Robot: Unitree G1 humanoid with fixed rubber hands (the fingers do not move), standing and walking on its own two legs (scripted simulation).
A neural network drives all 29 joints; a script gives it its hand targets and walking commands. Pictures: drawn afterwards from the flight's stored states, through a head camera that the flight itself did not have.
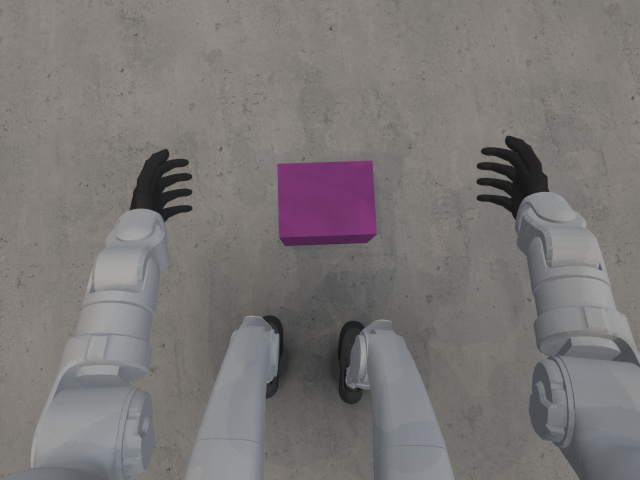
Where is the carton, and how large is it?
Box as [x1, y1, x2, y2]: [277, 161, 376, 245]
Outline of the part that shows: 372,161 277,164 279,237 285,245 352,243 368,241 376,233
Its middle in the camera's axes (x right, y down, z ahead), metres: +0.02 -0.08 +0.97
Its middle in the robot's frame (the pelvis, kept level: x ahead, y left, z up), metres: +0.51 +0.00 -0.58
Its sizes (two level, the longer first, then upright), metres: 0.224 0.175 0.170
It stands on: the floor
